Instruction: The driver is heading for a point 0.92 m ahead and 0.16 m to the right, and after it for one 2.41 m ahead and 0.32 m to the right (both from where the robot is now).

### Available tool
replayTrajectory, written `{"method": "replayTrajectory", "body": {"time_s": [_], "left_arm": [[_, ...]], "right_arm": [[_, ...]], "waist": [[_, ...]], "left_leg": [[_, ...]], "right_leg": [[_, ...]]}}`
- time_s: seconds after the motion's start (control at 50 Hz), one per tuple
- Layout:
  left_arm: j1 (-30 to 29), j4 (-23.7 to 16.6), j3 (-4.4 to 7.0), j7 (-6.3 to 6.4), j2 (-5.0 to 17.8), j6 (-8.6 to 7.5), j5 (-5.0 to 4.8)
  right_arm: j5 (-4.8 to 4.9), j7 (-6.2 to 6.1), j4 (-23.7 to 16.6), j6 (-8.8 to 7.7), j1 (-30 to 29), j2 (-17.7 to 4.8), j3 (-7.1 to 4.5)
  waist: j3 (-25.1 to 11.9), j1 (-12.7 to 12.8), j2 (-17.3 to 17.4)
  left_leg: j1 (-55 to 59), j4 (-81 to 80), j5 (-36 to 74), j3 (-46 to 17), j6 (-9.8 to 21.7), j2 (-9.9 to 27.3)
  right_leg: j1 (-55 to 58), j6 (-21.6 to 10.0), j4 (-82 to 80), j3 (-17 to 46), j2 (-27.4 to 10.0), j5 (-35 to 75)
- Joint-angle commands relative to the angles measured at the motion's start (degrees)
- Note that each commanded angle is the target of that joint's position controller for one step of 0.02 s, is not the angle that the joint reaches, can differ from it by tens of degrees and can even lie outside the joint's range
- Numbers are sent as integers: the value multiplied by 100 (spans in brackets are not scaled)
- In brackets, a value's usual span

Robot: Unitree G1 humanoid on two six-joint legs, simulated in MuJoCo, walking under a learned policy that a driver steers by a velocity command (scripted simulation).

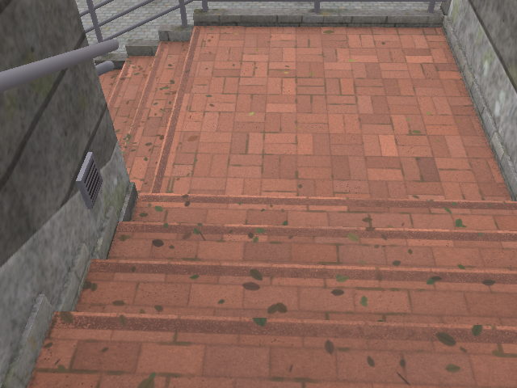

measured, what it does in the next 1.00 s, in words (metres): goes down: left foot 0.15 m lower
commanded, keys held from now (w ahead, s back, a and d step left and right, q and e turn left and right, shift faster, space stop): w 0.58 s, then w+e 0.42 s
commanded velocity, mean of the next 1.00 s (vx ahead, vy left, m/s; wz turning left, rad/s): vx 0.50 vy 0.00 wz -0.13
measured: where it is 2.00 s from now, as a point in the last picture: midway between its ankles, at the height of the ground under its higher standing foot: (278, 331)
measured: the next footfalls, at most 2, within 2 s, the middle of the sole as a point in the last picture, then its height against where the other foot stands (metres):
left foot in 0.48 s outside the picture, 0.15 m lower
right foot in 1.06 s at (307, 355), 0.15 m lower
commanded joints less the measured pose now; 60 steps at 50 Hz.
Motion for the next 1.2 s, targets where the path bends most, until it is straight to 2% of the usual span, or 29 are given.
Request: {"method": "replayTrajectory", "body": {"time_s": [0.02, 0.06, 0.1, 0.16, 0.2, 0.24, 0.32, 0.38, 0.42, 0.46, 0.48, 0.5, 0.52, 0.56, 0.58, 0.64, 0.66, 0.72, 0.76, 0.84, 0.98, 1.02, 1.06, 1.08, 1.1, 1.12, 1.14, 1.16, 1.2], "left_arm": [[1467, 254, 25, -13, 259, 79, 96], [750, 97, -228, 189, -402, -116, 51], [1029, 237, -214, 306, -76, -299, -217], [1759, 543, -179, 229, 217, -315, 83], [2584, 882, -286, 368, -76, -339, -23], [2778, 929, -381, 399, -175, -262, -19], [2589, 861, -470, 264, -145, -174, 54], [3249, 1117, -393, 498, -94, -159, -76], [3096, 1096, -220, 409, 236, -11, -72], [2720, 1066, -125, 196, 439, 97, 12], [2806, 1211, -173, -46, 296, 129, 294], [3906, 1345, -291, -222, -628, 88, 92], [3258, 830, -208, -333, -146, 19, -88], [1268, 75, -89, -107, 262, -89, -316], [1324, 59, -135, 53, 52, -112, -178], [1001, 152, -182, 122, -477, -45, 133], [1110, 231, -122, 62, -368, 4, 118], [1267, 131, -166, -7, -436, 62, 134], [383, -145, -197, 15, -300, 45, 96], [-319, -425, -163, -115, 148, 129, 38], [-1861, -862, -233, -62, 45, 189, 121], [-1478, -477, -129, 13, 133, 105, 70], [1021, 353, 279, 106, 879, -60, -82], [2699, 775, 463, 79, 1436, 28, 12], [3588, 1064, 542, 81, 1612, 115, -29], [3747, 1171, 536, 153, 1321, 72, -33], [3097, 1000, 484, 182, 1147, -13, -133], [2196, 720, 285, 130, 480, 7, -162], [986, 286, 30, 72, 17, -164, -83]], "right_arm": [[-1, -208, -749, -217, -530, -452, -102], [-247, -287, -892, -144, -773, 57, 13], [-317, -158, -869, -68, -1185, -68, -55], [-338, -69, -878, -22, -1008, -181, -16], [-351, -123, -1166, -37, -2070, -299, 13], [-300, -146, -1199, -36, -2481, -254, 96], [-320, -85, -1493, 63, -2917, -679, 29], [-210, -98, -1753, 43, -3817, -494, 139], [-205, -73, -1756, 15, -3878, -418, 157], [-34, -167, -993, -59, -2154, -986, -149], [-51, -191, -534, -135, -325, -1392, -400], [-117, -125, -218, -64, 1152, -1862, -555], [-171, -22, -92, 27, 1620, -1815, -589], [-165, -110, -199, 47, 585, -1450, -573], [-220, -142, -527, 31, -467, -683, -297], [-14, -357, -848, -301, -1286, -38, -68], [61, -373, -665, -325, -840, -266, -108], [-304, -370, -318, -362, -215, -407, -151], [-254, -525, -7, -424, 415, 12, 13], [-403, -346, 63, -340, 239, -107, 177], [-141, -729, 467, -143, 1286, -430, 8], [-158, -641, 528, -15, 1244, -645, -121], [-494, -332, 355, 71, 725, -842, -175], [-470, -15, 551, 74, 1729, 8, -43], [-239, 161, 61, 14, 1328, -141, -19], [46, 114, -722, -180, -764, -551, -188], [127, -80, -1236, -343, -1918, -805, -245], [-10, -218, -1181, -366, -1707, -734, -200], [-157, -506, -1115, -336, -1340, -333, -178]], "waist": [[264, 576, 412], [851, -4, 26], [621, 332, -84], [257, 261, -44], [506, 856, 44], [496, 914, 129], [840, 836, -149], [1075, 1392, -109], [948, 1416, -263], [504, 579, 218], [-25, -171, 310], [-2036, -198, 1712], [-2703, -601, 1230], [-489, -583, -26], [-88, 11, -581], [908, 546, 51], [671, 511, 253], [357, 537, 100], [556, 72, -12], [887, 200, 92], [1449, -638, 81], [1052, -470, -71], [137, 696, -356], [-1630, 818, -1126], [-3007, 1263, -1257], [-1628, 1901, -781], [-690, 1818, -413], [-413, 1268, 238], [578, 256, 306]], "left_leg": [[-3585, -470, 2275, -397, 375, 716], [-2379, -2577, 3648, -506, 670, 1235], [-1393, -4364, 4766, 90, 463, 938], [-1419, -4466, 5245, 96, 199, 812], [-3599, -5800, 6344, -486, 2, 1112], [-2578, -6799, 7600, -177, 26, 997], [-977, -6593, 6689, 179, 129, 806], [-1443, -8133, 5946, 225, 19, 808], [-234, -8321, 5181, 529, 51, 599], [1876, -8943, 6193, 836, 252, 511], [4098, -8412, 6980, 707, 649, 720], [7251, -6367, 10251, -171, 2026, 1917], [7822, -6513, 9669, -1465, 2557, 2561], [5094, -7887, 5020, -1666, 2099, 2696], [3353, -8260, 4527, -1234, 1784, 2414], [240, -9241, 4297, 20, 1542, 1513], [367, -9214, 4029, -105, 1709, 1515], [844, -8415, 4888, -149, 1791, 1760], [2289, -8060, 4406, -247, 1563, 1917], [383, -8013, 3026, 432, 1224, 1535], [2229, -6885, 3225, 437, 792, 1697], [2416, -6046, 4040, 680, 661, 1613], [932, -3962, 4567, 1280, 230, 1234], [-924, -1529, 1594, 1578, -356, 726], [-1641, 502, -748, 948, -570, 359], [-3457, 710, -707, 643, -515, 224], [-3974, 262, -534, 458, -418, 506], [-3256, -891, 186, 85, -126, 890], [-1499, -3114, 1850, -335, 132, 1208]], "right_leg": [[1969, -1421, -849, 2217, -2109, 809], [-326, -1181, -1378, 1598, -1509, 704], [-933, -1382, -1557, 1084, -1123, 453], [-653, -1430, -553, 1237, -1187, 1622], [1379, -1400, -54, 1864, -1434, 964], [507, -1231, 309, 1575, -1098, 322], [-836, -1152, 409, 1633, -987, -775], [752, -941, 1067, 1816, -1034, -352], [552, -878, 1261, 1720, -973, 305], [253, -554, 2769, 1162, -659, 1271], [-953, -171, 4220, 916, -515, 1488], [-2457, 388, 7151, 345, 267, -2674], [-3424, 459, 8766, 591, 332, -3684], [-4936, 251, 8310, 586, -253, -2480], [-3896, 54, 6776, 987, -673, -1224], [-1948, -282, 3331, 961, -1047, 1022], [-1852, -251, 3209, 732, -810, 1139], [-2280, -63, 3013, 1015, -904, 1949], [-3799, 114, 1587, 1469, -1103, 3334], [-1767, -97, 1436, 872, -847, 4187], [-1818, 61, -726, 212, -697, 2655], [-848, 30, -1065, -41, -533, 2588], [2641, -323, -878, -489, -237, 3773], [6055, -1380, 1093, 451, -1100, 6634], [7411, -2246, 1209, 1912, -1999, 7177], [6699, -2082, 267, 2658, -1980, 4883], [5341, -1827, -66, 2473, -1868, 3110], [3959, -1576, -327, 2265, -1806, 2026], [529, -1624, -802, 2073, -1667, 2307]]}}
Keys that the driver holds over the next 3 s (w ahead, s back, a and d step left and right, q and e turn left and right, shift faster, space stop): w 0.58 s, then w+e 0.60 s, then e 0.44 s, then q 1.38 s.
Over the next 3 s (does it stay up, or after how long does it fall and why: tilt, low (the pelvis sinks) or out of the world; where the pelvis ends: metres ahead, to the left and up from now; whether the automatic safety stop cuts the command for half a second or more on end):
stays up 0.93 0.01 -0.44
